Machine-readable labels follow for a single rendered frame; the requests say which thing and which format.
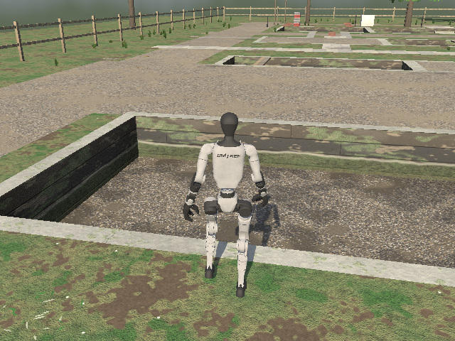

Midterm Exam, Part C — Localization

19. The robot head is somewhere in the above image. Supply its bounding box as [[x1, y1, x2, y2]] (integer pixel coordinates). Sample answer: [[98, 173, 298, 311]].
[[217, 112, 241, 147]]

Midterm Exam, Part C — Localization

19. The robot right shin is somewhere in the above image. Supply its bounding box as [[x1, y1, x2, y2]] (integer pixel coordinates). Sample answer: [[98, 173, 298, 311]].
[[237, 240, 249, 288]]

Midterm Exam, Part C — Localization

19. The right robot hand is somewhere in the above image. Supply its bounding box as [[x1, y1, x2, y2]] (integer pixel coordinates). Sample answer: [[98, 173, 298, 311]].
[[252, 194, 268, 208]]

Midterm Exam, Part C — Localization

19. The right robot forearm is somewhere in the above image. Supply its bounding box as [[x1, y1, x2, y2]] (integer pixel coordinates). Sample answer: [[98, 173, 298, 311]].
[[255, 171, 267, 197]]

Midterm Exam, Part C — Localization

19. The left robot hand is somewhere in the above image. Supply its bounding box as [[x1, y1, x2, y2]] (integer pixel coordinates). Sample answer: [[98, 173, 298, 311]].
[[183, 203, 199, 222]]

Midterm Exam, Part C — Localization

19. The left robot forearm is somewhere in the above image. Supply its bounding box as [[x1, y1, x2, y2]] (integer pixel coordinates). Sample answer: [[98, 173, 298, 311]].
[[185, 172, 201, 205]]

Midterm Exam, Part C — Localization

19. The left robot upper arm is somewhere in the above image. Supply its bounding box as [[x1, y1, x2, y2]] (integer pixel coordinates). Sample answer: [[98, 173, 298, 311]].
[[194, 143, 214, 183]]

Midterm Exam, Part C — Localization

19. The right robot upper arm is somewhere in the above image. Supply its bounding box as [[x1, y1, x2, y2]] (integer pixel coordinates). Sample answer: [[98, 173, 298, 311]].
[[244, 144, 262, 183]]

